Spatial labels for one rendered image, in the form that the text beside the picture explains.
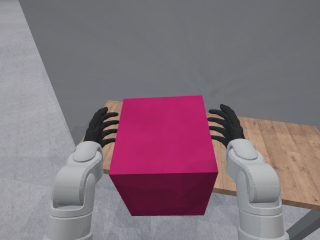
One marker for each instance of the robot right hand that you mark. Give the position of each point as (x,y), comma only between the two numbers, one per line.
(232,129)

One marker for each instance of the robot left hand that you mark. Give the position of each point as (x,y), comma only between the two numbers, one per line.
(96,132)

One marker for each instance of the robot right forearm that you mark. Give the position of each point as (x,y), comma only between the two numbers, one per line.
(258,191)

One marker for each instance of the robot left forearm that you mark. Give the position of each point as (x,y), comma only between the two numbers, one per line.
(73,193)

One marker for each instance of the carton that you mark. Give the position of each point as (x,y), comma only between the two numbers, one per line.
(163,161)

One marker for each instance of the table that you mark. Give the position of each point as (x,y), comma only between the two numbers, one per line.
(292,150)

